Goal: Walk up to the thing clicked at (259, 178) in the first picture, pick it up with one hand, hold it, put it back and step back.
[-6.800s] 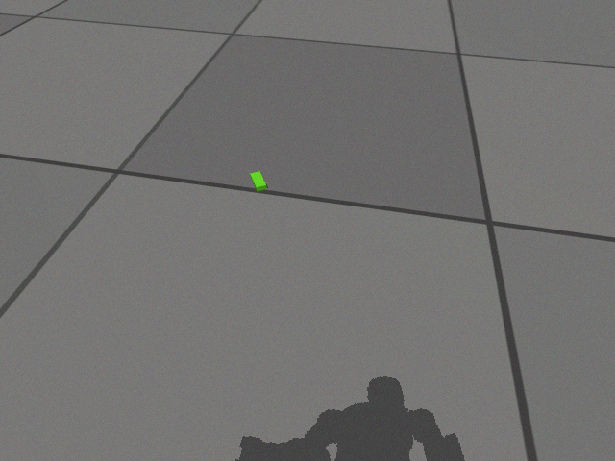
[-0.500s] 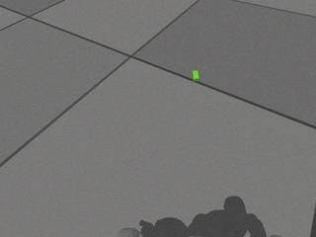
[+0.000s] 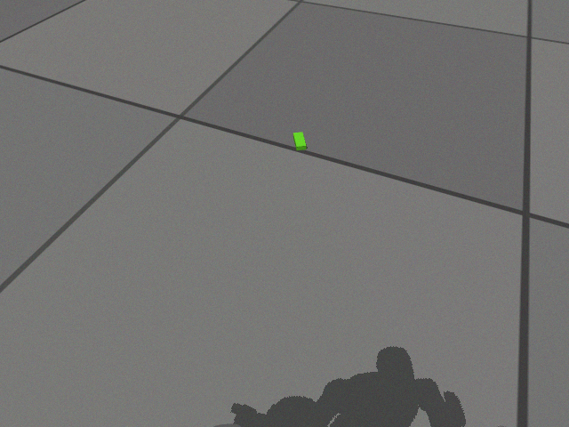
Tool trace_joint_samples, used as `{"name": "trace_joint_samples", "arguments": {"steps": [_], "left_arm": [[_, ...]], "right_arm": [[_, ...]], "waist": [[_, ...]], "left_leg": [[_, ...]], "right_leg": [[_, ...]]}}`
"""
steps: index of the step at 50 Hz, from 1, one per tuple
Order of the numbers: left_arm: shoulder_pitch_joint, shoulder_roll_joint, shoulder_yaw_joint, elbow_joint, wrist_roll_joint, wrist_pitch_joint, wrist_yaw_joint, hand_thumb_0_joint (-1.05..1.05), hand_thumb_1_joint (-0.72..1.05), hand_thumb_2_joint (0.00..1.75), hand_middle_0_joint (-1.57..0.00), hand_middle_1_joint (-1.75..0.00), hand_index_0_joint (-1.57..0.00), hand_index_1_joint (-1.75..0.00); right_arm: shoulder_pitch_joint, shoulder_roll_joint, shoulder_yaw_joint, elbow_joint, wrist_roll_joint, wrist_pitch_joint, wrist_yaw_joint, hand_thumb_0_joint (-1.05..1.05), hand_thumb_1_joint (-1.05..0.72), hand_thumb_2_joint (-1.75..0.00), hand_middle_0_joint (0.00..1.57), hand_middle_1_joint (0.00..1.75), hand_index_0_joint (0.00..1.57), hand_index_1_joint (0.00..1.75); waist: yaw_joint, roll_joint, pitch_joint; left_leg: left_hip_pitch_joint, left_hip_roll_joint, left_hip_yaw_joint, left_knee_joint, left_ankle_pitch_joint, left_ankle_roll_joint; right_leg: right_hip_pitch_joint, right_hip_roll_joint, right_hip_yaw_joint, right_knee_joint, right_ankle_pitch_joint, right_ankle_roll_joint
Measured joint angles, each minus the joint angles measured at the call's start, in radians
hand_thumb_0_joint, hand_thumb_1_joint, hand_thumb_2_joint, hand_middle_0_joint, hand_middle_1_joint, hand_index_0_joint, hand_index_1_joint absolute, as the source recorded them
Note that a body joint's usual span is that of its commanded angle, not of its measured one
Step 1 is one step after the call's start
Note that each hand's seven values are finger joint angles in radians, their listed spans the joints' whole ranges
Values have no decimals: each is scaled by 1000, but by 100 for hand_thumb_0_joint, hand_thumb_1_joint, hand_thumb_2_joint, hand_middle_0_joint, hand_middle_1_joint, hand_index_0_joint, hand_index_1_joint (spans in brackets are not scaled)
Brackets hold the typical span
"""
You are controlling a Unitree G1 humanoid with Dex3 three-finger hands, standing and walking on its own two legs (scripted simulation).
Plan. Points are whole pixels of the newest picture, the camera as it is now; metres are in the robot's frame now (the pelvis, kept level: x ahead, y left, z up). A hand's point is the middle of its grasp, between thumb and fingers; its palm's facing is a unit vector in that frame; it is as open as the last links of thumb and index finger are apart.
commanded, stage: walk up
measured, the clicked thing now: (299, 141) +1.57 -0.06 -0.74
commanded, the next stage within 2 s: stand in 0.60 s
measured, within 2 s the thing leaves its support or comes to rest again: neither
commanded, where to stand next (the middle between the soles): +0.07 +0.02 m, yaw -3 degrees
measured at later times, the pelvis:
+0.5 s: pelvis +0.01 +0.02 +0.02, yaw -4 degrees
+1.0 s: pelvis +0.01 +0.02 +0.03, yaw -2 degrees
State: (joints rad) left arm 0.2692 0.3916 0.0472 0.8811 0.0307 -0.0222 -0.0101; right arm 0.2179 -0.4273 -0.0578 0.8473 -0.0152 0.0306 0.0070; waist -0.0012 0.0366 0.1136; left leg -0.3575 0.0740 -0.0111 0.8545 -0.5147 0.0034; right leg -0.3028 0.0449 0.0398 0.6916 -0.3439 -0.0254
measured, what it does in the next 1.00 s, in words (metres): stands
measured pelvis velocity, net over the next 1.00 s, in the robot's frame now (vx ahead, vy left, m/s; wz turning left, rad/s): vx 0.01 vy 0.02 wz -0.04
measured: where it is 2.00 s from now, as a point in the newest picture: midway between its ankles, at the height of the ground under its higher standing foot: outside the picture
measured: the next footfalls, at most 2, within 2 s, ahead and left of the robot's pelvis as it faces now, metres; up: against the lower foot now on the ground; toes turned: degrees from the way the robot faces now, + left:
none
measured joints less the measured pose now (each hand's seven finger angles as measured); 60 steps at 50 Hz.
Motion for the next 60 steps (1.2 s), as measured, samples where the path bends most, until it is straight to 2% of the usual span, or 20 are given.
{"name": "trace_joint_samples", "arguments": {"steps": [2,5,6,7,8,9,17,30,37,60], "left_arm": [[2,-15,-13,6,-2,-7,4,0,90,89,-20,-30,-21,-30],[-4,-29,-27,10,-5,-13,6,0,90,89,-20,-30,-21,-30],[-9,-31,-30,10,-8,-13,6,0,90,89,-21,-30,-21,-30],[-16,-31,-33,11,-13,-11,7,0,90,89,-21,-30,-21,-30],[-27,-30,-34,16,-19,-8,8,0,90,89,-21,-30,-21,-30],[-38,-30,-34,23,-26,-3,10,0,90,89,-21,-30,-21,-30],[-94,-34,-48,96,-29,-8,6,0,90,89,-20,-30,-21,-30],[-165,-28,-53,181,-33,-2,8,0,90,89,-20,-30,-21,-30],[-190,-34,-55,225,-25,1,3,0,90,89,-20,-30,-21,-30],[-158,-42,-49,269,-21,4,3,0,90,89,-20,-30,-21,-30]], "right_arm": [[-12,-1,3,12,6,-3,-3,1,-91,-90,21,30,20,30],[-23,5,10,30,9,-18,-3,1,-91,-90,21,30,20,30],[-25,9,13,35,9,-24,-2,1,-91,-90,21,30,20,30],[-27,14,15,42,8,-30,-1,1,-91,-90,21,30,20,30],[-32,25,15,51,5,-35,-2,1,-91,-90,21,30,20,30],[-36,35,18,60,2,-38,-2,1,-91,-90,21,30,20,30],[-74,70,49,129,11,-36,16,1,-91,-90,21,30,20,30],[-128,56,39,214,11,-39,12,1,-91,-90,21,30,20,30],[-129,56,40,265,13,-42,7,1,-91,-90,21,30,20,30],[-136,70,42,294,9,-42,7,1,-91,-90,21,30,20,30]], "waist": [[3,5,-3],[7,4,-7],[7,3,-8],[6,-1,-8],[7,-14,-5],[11,-25,-6],[2,-30,-44],[-5,-33,-46],[-17,-31,-49],[-2,-29,-61]], "left_leg": [[-4,-18,-10,11,-13,7],[24,-27,-3,-79,22,9],[44,-30,1,-134,57,10],[65,-35,4,-193,138,4],[77,-43,11,-221,207,-11],[85,-48,20,-229,215,-23],[128,-29,38,-280,212,-33],[197,-35,76,-404,267,-22],[228,-43,54,-476,308,-23],[238,-49,28,-523,341,-22]], "right_leg": [[2,-5,12,-13,6,4],[1,-13,25,-25,13,11],[-2,-15,28,-21,11,14],[-6,-19,30,-11,6,18],[-8,-27,37,0,0,23],[-7,-32,46,2,-1,28],[46,-17,63,-92,43,32],[99,-26,100,-207,105,48],[144,-38,77,-290,141,52],[175,-48,51,-360,176,54]]}}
